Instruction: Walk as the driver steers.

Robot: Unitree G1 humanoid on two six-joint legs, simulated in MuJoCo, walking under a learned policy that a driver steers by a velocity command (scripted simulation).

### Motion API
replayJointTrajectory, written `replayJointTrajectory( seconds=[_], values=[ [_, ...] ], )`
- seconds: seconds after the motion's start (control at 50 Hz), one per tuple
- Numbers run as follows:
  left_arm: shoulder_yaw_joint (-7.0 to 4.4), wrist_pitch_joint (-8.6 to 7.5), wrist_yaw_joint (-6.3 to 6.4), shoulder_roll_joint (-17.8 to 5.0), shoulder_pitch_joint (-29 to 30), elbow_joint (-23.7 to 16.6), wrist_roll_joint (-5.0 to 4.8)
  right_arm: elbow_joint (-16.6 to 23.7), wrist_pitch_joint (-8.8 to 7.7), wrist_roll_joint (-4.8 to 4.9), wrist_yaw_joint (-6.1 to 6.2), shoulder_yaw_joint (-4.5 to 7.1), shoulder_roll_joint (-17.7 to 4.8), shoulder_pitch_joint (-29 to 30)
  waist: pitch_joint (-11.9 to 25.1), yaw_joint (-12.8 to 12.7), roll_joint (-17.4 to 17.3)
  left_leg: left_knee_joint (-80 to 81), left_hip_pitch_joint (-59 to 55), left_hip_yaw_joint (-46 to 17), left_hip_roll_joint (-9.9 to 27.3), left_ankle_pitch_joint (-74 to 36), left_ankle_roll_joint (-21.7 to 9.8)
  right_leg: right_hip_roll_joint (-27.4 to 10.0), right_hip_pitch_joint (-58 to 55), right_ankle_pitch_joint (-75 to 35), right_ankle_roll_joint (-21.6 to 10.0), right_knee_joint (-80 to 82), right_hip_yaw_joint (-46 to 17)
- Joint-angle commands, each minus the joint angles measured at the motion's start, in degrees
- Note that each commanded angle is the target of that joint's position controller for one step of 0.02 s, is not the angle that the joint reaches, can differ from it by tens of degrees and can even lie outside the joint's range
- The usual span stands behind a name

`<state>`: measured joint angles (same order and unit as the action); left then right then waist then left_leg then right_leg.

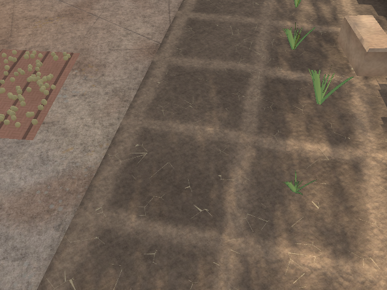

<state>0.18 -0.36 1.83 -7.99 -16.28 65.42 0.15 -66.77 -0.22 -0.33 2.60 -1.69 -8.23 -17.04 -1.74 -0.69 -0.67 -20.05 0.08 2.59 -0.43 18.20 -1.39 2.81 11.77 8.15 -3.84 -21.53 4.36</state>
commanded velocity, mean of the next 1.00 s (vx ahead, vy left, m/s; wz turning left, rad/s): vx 0.16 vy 0.00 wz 0.00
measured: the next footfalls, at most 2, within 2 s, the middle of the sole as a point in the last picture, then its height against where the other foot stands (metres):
right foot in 0.78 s outside the picture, level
left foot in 1.40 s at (180, 284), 0.11 m lower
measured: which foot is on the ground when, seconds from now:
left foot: down 0.00-0.82, up 0.84-1.00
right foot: down 0.00-0.58, up 0.60-0.76, down 0.78-1.00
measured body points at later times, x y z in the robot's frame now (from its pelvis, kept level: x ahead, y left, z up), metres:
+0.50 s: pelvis +0.00 +0.01 +0.00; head +0.01 +0.01 +0.45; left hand -0.02 +0.22 -0.17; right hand -0.04 -0.19 -0.16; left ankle -0.08 +0.10 -0.74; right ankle +0.04 -0.08 -0.74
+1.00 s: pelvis +0.16 -0.04 +0.00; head +0.16 -0.05 +0.45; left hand +0.11 +0.20 -0.14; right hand +0.17 -0.28 -0.16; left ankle +0.14 +0.10 -0.67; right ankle +0.11 -0.10 -0.74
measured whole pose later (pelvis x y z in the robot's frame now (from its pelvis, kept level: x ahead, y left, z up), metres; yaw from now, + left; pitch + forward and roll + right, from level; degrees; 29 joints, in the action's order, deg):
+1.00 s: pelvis +0.16 -0.04 +0.00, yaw +0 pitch +0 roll +0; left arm -2.2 -4.6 -0.1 -10.2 -23.7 61.1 0.7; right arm -60.2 -2.3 -1.5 -1.0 2.6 -11.4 -16.6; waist -1.0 -0.4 -1.3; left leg -58.3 26.1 1.0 3.6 14.3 -3.7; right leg 3.6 4.2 14.5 -5.3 -18.7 5.8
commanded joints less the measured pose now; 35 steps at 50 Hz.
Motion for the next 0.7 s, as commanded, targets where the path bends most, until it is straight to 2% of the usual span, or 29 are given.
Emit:
replayJointTrajectory(
  seconds=[0.02, 0.48, 0.5, 0.54, 0.56, 0.6, 0.62, 0.64, 0.7],
  values=[
    [-0.48, -0.21, 0.12, -4.23, -3.24, -0.13, 0.0, -0.17, -0.24, 0.0, 0.13, 0.29, -3.8, -4.68, -2.84, 0.15, 0.28, 4.47, 8.47, -5.43, 6.09, -7.26, -1.48, -7.99, -4.52, -6.94, -0.08, 3.01, -9.67],
    [0.19, -0.09, 0.14, -2.7, -4.96, 2.44, -0.1, -1.01, -0.89, -0.08, 0.17, -0.47, -1.89, -8.46, -3.62, 0.02, 0.03, 4.73, 9.4, -5.76, 6.18, -8.93, -1.85, -7.86, -3.54, -6.57, 0.32, 1.5, -9.19],
    [0.21, -0.02, 0.12, -2.59, -5.28, 2.61, -0.09, -1.2, -0.9, -0.22, 0.16, -0.47, -1.78, -9.31, -2.6, 0.18, -0.01, 5.29, 9.0, -5.68, 5.73, -4.79, -2.12, -7.27, -3.8, -2.65, 0.25, 1.45, -8.88],
    [-0.39, 0.3, -0.06, -3.74, -4.63, 2.07, 0.02, -1.13, -0.69, -0.56, 0.04, 0.35, -3.36, -10.8, -3.92, 0.78, -1.46, 5.58, 9.71, -6.64, 5.01, 8.25, -3.96, -4.5, -0.53, 9.24, -0.55, -2.08, -6.7],
    [-0.72, 0.42, -0.34, -3.9, -3.8, 1.5, 0.3, -0.81, -0.55, -0.65, -0.09, 0.83, -4.32, -11.36, -5.97, 1.42, -3.6, 7.09, 10.39, -9.52, 6.42, 15.56, -5.64, -2.72, 3.53, 15.11, -0.78, -5.53, -4.76],
    [-0.79, 0.06, -1.1, -2.9, 0.71, -1.21, 1.14, -0.59, -0.41, -0.43, -0.08, 1.96, -6.44, -13.46, -12.39, 3.12, -6.85, 12.95, 8.8, -17.46, 13.08, 24.51, -9.29, -0.85, 15.27, 15.81, -0.32, -12.62, -0.41],
    [-0.74, -0.39, -1.45, -2.41, 2.47, -2.64, 1.74, -0.53, -0.61, -0.51, -0.02, 2.39, -6.94, -13.75, -14.74, 3.39, -7.09, 13.99, 7.88, -19.64, 16.11, 22.89, -10.73, -2.43, 18.82, 14.21, -0.28, -15.09, 0.32],
    [-0.96, -0.93, -1.76, -2.87, 3.82, -3.85, 1.82, -0.57, -0.99, -0.75, -0.06, 2.65, -6.81, -14.6, -15.22, 3.7, -6.32, 14.11, 6.36, -20.52, 17.54, 19.05, -11.73, -3.79, 21.17, 13.71, -0.36, -17.12, -0.09],
    [-1.96, -2.65, -2.61, -4.71, 5.03, -6.84, 1.16, -0.54, -2.48, -1.19, -0.29, 3.35, -7.2, -15.78, -13.56, 3.1, -4.8, 11.71, -0.1, -18.14, 18.03, 2.69, -12.43, -5.41, 24.32, 14.4, -0.65, -18.6, -0.92]
  ],
)
Velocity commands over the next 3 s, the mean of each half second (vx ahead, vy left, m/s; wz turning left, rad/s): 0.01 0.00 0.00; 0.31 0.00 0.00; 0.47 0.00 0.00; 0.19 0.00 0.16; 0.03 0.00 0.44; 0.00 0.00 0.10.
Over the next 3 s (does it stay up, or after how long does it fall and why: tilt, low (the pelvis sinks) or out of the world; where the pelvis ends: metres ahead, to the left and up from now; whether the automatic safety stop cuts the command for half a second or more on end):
stays up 0.64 0.02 -0.11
